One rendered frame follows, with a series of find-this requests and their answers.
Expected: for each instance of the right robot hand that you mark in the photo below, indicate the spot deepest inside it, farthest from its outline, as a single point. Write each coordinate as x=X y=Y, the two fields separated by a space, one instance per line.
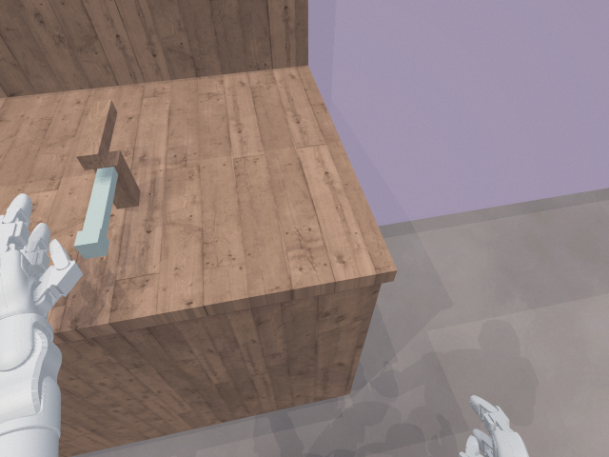
x=504 y=442

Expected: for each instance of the tap lever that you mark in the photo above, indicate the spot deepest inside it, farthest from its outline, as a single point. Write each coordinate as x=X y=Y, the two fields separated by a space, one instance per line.
x=92 y=241

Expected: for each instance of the left robot forearm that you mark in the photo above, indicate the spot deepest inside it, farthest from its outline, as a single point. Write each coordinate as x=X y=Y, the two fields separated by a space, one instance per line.
x=30 y=399

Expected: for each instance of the counter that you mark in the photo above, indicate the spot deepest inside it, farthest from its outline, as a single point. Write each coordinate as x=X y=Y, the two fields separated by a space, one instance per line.
x=244 y=262

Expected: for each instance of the left robot hand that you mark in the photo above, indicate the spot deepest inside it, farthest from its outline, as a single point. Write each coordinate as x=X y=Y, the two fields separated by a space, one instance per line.
x=27 y=283

